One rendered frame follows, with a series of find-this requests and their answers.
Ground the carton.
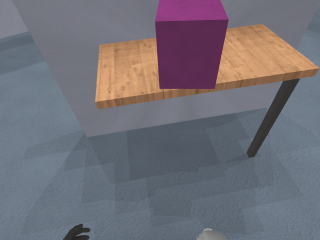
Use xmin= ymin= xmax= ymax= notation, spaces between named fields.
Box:
xmin=155 ymin=0 xmax=229 ymax=89

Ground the robot left hand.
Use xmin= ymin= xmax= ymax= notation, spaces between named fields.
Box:
xmin=63 ymin=224 xmax=90 ymax=240

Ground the table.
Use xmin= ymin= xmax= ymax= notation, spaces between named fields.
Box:
xmin=95 ymin=24 xmax=320 ymax=158

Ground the robot right thigh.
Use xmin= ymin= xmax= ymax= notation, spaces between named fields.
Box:
xmin=196 ymin=230 xmax=227 ymax=240

